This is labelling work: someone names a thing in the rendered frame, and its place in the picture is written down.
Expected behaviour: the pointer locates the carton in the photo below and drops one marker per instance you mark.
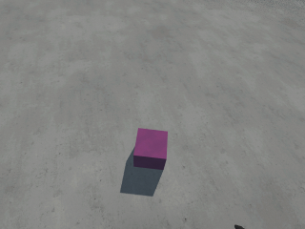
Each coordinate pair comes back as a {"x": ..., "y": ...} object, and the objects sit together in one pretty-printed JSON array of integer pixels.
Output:
[{"x": 150, "y": 150}]

